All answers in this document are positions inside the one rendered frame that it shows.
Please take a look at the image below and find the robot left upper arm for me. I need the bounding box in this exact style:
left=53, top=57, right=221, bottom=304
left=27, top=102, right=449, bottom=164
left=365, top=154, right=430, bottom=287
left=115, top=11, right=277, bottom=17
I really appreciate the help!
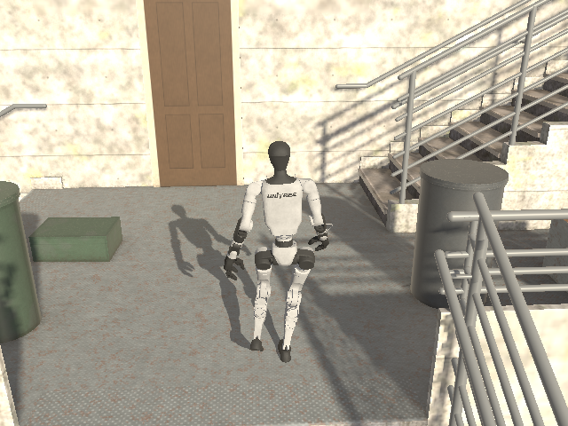
left=239, top=180, right=263, bottom=232

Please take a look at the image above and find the right robot foot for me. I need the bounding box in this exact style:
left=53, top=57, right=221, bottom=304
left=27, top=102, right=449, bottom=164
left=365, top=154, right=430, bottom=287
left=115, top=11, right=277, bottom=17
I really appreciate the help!
left=278, top=339, right=291, bottom=363

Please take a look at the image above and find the left robot forearm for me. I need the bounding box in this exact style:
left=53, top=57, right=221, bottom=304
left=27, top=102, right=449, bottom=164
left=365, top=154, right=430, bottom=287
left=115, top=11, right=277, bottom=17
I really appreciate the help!
left=227, top=218, right=247, bottom=259

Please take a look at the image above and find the robot foot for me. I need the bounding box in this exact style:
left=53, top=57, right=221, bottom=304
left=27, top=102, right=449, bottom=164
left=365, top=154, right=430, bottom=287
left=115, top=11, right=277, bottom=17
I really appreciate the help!
left=278, top=339, right=291, bottom=363
left=250, top=338, right=264, bottom=351

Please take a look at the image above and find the right robot forearm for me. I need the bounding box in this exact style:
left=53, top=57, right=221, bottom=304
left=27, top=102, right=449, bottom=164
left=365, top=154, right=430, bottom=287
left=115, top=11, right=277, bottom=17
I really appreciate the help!
left=314, top=213, right=327, bottom=241

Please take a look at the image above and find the left robot foot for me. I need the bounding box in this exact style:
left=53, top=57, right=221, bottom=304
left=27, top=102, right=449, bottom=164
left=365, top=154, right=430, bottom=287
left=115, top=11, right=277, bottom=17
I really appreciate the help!
left=250, top=338, right=264, bottom=351

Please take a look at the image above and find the robot left hand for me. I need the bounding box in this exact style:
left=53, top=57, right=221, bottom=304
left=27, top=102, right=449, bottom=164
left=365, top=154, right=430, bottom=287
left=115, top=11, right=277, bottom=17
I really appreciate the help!
left=224, top=256, right=245, bottom=280

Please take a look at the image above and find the robot right upper arm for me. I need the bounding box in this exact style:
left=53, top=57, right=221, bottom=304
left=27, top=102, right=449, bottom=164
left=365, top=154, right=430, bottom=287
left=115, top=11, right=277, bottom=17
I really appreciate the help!
left=299, top=178, right=324, bottom=226

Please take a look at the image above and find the robot right hand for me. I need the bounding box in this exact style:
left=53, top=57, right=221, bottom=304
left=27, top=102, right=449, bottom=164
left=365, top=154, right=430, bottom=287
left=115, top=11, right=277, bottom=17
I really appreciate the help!
left=308, top=236, right=329, bottom=251

